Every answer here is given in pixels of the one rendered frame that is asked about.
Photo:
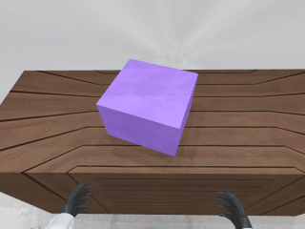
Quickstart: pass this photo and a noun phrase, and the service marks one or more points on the robot left hand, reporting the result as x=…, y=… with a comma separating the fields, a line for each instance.
x=72, y=203

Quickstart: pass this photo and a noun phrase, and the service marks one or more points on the robot right hand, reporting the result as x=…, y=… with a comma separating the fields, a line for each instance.
x=237, y=215

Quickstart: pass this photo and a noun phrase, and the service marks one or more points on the pedestal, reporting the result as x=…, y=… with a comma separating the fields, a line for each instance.
x=245, y=133

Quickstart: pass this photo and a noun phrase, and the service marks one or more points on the left robot forearm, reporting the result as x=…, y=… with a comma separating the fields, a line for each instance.
x=61, y=221

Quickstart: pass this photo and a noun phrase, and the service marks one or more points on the carton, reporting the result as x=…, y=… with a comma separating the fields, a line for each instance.
x=148, y=104

